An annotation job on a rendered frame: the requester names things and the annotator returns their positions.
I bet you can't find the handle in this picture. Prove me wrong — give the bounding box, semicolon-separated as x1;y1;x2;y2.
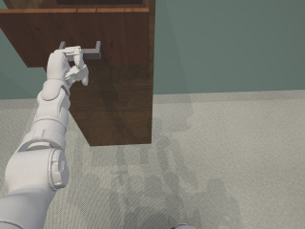
56;41;101;60

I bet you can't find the robot left upper arm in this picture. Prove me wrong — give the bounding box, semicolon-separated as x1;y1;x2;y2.
0;148;70;229

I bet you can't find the cabinet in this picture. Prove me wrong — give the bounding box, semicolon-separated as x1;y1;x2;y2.
3;0;156;147

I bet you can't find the drawer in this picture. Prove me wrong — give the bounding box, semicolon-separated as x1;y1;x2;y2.
0;0;150;68

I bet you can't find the left robot forearm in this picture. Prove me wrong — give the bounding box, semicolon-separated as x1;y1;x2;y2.
5;79;71;191

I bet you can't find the left robot hand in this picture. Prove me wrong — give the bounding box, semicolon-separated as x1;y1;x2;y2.
47;46;89;89

